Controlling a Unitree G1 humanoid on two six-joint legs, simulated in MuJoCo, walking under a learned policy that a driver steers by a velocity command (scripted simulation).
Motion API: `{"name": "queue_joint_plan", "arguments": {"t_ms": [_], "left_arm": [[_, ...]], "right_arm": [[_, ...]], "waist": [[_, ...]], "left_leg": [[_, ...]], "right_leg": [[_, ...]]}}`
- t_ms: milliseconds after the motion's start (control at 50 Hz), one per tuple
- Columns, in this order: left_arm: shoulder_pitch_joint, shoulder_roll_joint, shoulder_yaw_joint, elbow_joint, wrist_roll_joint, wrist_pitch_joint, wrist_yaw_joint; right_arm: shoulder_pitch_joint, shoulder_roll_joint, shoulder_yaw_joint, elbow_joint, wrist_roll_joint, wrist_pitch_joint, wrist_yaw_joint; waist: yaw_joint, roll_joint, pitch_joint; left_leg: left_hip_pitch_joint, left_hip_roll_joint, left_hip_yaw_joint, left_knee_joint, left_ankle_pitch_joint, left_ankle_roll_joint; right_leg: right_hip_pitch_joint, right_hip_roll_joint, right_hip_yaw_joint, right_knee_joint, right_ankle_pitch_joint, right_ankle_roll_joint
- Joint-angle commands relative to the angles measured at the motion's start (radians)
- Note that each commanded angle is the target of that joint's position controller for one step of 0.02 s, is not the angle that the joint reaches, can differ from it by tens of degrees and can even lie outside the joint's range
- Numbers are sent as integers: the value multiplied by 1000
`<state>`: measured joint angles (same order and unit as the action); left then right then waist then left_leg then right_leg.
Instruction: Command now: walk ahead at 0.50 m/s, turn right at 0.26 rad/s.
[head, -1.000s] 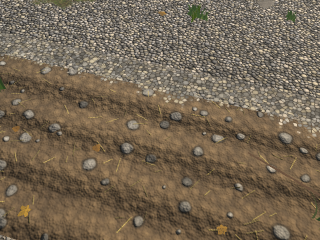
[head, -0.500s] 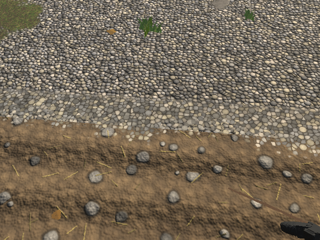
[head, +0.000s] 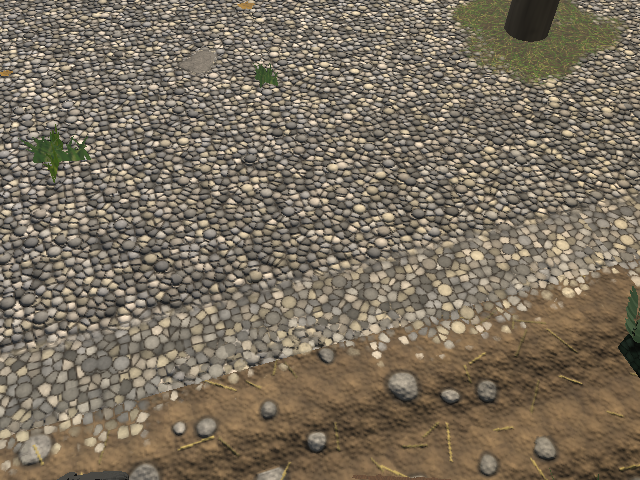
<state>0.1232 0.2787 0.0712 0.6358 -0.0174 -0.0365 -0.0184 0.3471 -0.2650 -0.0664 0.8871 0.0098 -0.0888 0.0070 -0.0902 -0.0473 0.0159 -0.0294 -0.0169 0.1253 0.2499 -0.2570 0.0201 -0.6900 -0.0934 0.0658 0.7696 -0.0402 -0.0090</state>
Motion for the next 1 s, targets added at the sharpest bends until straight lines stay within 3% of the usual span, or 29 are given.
{"name": "queue_joint_plan", "arguments": {"t_ms": [20, 80, 100, 120, 140, 160, 180, 200, 220, 240, 260, 280, 320, 360, 480, 580, 640, 660, 680, 700, 720, 740, 760, 780, 800, 820, 880, 940, 1000], "left_arm": [[-129, 15, -10, -103, -4, -23, -19], [-150, 44, -2, -124, -5, -26, -27], [-106, 65, 8, -115, -1, -27, -27], [10, 94, 27, -81, 6, -27, -23], [164, 146, 53, -33, 12, -25, -12], [333, 238, 75, -6, 30, -19, 8], [331, 257, 68, -8, 27, -21, 5], [308, 169, 47, -5, 24, -25, 3], [244, 140, 34, 0, 17, -29, 3], [179, 108, 25, 4, 16, -34, 0], [133, 79, 18, 6, 20, -42, -4], [104, 63, 16, 12, 24, -53, -5], [88, 62, 21, 35, 28, -73, -3], [96, 74, 27, 59, 36, -81, 6], [138, 114, 38, 110, 30, -76, 29], [204, 147, 53, 159, 7, -45, 38], [179, 187, 63, 158, -3, -21, 48], [165, 200, 64, 155, -5, -12, 51], [149, 197, 60, 150, -9, -7, 55], [169, 154, 41, 130, 15, -17, 57], [252, 13, -2, 82, 38, -49, 39], [134, 95, 8, 71, -2, -89, 23], [58, 125, 16, 45, -31, -108, 17], [47, 117, 13, 50, -16, -116, 23], [44, 125, 21, 58, 12, -114, 31], [64, 131, 28, 60, 20, -102, 31], [69, 100, 24, 50, 31, -69, 33], [-43, 68, 10, 14, 34, -63, 33], [-145, 51, -1, -10, 23, -71, 19]], "right_arm": [[-16, -179, -34, -43, 16, -4, -1], [7, -204, -39, -15, 25, 14, -2], [-1, -217, -41, -10, 28, 19, -5], [-15, -220, -40, -6, 33, 24, -8], [-5, -194, -27, -4, 28, 23, -11], [6, -115, 2, -41, -1, 13, -8], [82, -53, 27, -42, 2, -9, 2], [-1, -159, -6, -41, 34, -17, 7], [-70, -168, -10, -68, 46, -19, 9], [-98, -151, -10, -67, 33, -15, 3], [-91, -145, -16, -62, 21, -3, 0], [-55, -127, -16, -48, 22, 13, -2], [-37, -85, -11, -42, 25, 38, -6], [-78, -79, -14, -57, 23, 48, -10], [-242, -50, 0, -111, 10, 40, 19], [-367, -49, 8, -188, 10, 41, 49], [-315, -88, -12, -209, 13, 46, 59], [-221, -119, -30, -192, 16, 48, 57], [-62, -174, -62, -154, 18, 49, 47], [81, -272, -96, -125, 18, 59, 24], [39, -344, -99, -140, 20, 49, 23], [72, -262, -76, -161, 11, 38, 28], [36, -212, -63, -157, 7, 28, 28], [-29, -182, -54, -169, 15, 23, 26], [-95, -149, -45, -183, 12, 23, 23], [-127, -128, -35, -203, -1, 22, 18], [-123, -150, -40, -212, 2, 17, 4], [-81, -177, -48, -201, 8, 21, -15], [-38, -177, -49, -191, 14, 32, -23]], "waist": [[3, 106, 45], [25, 137, 47], [61, 154, 15], [134, 152, -54], [203, 135, -152], [247, -27, -310], [192, -203, -440], [225, -93, -348], [200, -81, -202], [161, -29, -135], [126, -44, -84], [94, -58, -72], [68, -42, -45], [68, -24, -10], [119, 3, 47], [158, 12, 86], [104, -37, 14], [48, -47, -42], [-39, -26, -125], [-82, 107, -217], [48, 315, -308], [-34, 190, -371], [-34, 150, -237], [12, 67, -154], [52, 52, -101], [86, 69, -90], [109, 77, -63], [76, 95, -28], [30, 129, -21]], "left_leg": [[-3, 261, -128, -81, 328, 159], [81, 300, -128, -15, 476, 142], [92, 295, -111, 50, 634, 130], [71, 268, -70, 183, 785, 107], [-58, 224, -46, 377, 755, 76], [-378, 138, -19, 744, 358, 25], [-621, 0, -162, 992, -339, 0], [-717, 50, -248, 1077, -309, 6], [-749, 92, -219, 1054, -216, 12], [-714, 130, -205, 999, -135, 8], [-669, 153, -208, 956, -76, 0], [-608, 169, -218, 942, -31, -5], [-591, 168, -223, 922, 20, -19], [-645, 163, -245, 865, 95, -30], [-658, 134, -184, 538, 355, -20], [-713, 117, -118, 407, 250, 26], [-564, 34, -28, 395, 91, 81], [-437, -11, -2, 386, 55, 106], [-201, -54, -4, 315, 113, 144], [105, 86, -249, 291, 150, 208], [390, 311, -831, 166, -30, 398], [431, 338, -932, 55, -90, 390], [339, 314, -786, 44, -23, 346], [187, 269, -665, 47, 73, 311], [49, 232, -577, 36, 173, 288], [-35, 209, -534, 13, 242, 282], [-155, 175, -455, -24, 366, 286], [-211, 120, -383, -24, 365, 245], [-232, 88, -373, -3, 259, 203]], "right_leg": [[28, 20, -64, -125, 30, -12], [77, 50, -89, -203, -84, -53], [165, 78, -108, -232, -109, -73], [344, 112, -137, -286, -64, -102], [616, 96, -108, -276, -16, -133], [983, -157, 207, -247, 2, -224], [1120, -339, 620, -386, -103, -338], [1039, -304, 540, -415, -160, -295], [893, -263, 367, -440, -113, -253], [762, -214, 267, -476, -75, -224], [660, -182, 190, -518, -37, -209], [591, -164, 137, -561, -31, -200], [529, -161, 64, -616, 23, -205], [525, -158, -9, -639, 76, -199], [586, -142, -180, -664, 111, -157], [768, -198, -232, -593, 207, -140], [818, -200, -270, -417, 645, -106], [803, -186, -285, -276, 774, -90], [716, -144, -309, -62, 745, -56], [453, -91, -311, 259, 369, -5], [26, 133, -157, 571, -546, 51], [-82, 116, 34, 644, -551, 25], [-150, 71, 29, 612, -456, 1], [-111, 25, 24, 524, -369, -9], [-42, -3, 18, 440, -321, -2], [26, -21, 26, 404, -288, 5], [70, -16, -1, 280, -231, 47], [76, 17, -18, 59, -42, 76], [153, 69, -27, -151, 117, 79]]}}
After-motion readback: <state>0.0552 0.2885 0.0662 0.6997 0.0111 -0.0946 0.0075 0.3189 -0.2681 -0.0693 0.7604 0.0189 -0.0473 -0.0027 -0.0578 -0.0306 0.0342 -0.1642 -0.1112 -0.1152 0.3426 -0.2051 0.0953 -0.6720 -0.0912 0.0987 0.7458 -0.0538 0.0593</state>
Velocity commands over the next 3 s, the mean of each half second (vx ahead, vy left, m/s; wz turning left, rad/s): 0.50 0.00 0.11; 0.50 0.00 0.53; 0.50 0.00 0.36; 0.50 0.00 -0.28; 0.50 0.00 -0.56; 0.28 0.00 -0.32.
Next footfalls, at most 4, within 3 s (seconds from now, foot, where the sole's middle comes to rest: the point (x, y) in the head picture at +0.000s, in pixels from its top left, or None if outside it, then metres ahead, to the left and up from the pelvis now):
0.14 right None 0.25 -0.15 -0.78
0.68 left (244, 462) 0.52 0.12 -0.78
1.18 right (273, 318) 0.86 0.05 -0.78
1.66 left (124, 302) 0.94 0.41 -0.78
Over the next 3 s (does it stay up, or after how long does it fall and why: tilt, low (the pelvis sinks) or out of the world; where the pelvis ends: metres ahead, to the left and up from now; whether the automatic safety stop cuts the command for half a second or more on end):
stays up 1.47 0.42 -0.01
